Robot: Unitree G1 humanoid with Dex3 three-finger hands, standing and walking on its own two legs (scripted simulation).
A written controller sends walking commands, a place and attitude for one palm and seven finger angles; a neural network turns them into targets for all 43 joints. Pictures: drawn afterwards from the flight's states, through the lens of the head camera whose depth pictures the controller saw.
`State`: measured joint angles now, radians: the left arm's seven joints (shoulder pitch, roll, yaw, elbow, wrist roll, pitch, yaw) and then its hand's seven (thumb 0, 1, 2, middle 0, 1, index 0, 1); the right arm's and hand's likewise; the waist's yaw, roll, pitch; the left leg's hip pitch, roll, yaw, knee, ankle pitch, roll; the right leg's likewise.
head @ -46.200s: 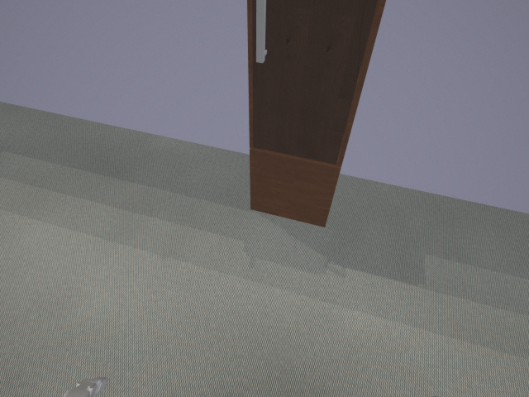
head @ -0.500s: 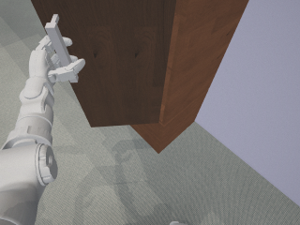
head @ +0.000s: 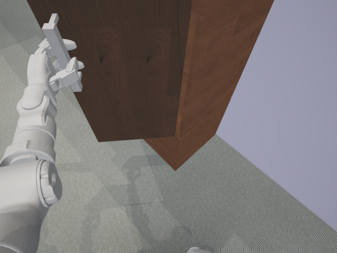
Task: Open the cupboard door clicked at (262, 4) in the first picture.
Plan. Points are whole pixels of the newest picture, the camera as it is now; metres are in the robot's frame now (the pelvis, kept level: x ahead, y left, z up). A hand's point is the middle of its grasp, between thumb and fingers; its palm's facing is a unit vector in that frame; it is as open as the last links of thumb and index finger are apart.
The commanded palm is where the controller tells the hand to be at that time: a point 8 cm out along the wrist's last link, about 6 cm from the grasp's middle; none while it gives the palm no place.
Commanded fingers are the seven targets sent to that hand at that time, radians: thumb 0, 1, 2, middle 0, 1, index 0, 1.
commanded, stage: pull the door open along its arc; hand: left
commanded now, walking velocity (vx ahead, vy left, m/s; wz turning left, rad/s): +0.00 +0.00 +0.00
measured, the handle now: (67, 56) +0.55 +0.21 +0.14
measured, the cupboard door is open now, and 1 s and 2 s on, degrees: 53 90 98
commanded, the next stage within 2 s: open thumb and fingers to let go in 1.30 s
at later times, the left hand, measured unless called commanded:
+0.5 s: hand (95, 118) +0.36 +0.12 +0.14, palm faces +0.14 -0.98 +0.11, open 6.5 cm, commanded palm +0.31 +0.19 +0.14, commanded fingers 0.00 0.90 0.90 -0.40 -1.35 -0.40 -1.35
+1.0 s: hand (119, 126) +0.34 +0.08 +0.15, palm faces +0.45 -0.89 -0.02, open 6.2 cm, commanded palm +0.28 +0.11 +0.14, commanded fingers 0.00 0.90 0.90 -0.40 -1.35 -0.40 -1.35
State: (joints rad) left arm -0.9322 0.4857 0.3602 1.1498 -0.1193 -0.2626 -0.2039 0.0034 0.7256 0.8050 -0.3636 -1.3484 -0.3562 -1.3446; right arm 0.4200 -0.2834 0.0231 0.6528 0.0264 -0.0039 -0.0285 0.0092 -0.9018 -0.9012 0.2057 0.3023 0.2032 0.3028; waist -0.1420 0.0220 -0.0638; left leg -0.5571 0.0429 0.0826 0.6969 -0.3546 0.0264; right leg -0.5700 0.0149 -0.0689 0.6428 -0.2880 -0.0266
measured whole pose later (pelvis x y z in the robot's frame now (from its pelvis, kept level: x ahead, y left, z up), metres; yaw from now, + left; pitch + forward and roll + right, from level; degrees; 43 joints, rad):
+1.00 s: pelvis +0.00 -0.04 +0.02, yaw +3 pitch -1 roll +1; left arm -0.20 -0.08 -0.07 0.08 0.00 0.18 0.54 0.01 0.70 0.79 -0.30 -1.29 -0.30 -1.32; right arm 0.19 -0.18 0.02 0.66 -0.02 0.09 -0.03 0.01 -0.90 -0.90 0.20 0.30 0.20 0.30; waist 0.01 0.05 -0.02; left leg -0.20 0.03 0.03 0.51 -0.29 -0.02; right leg -0.22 0.02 -0.12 0.52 -0.28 -0.07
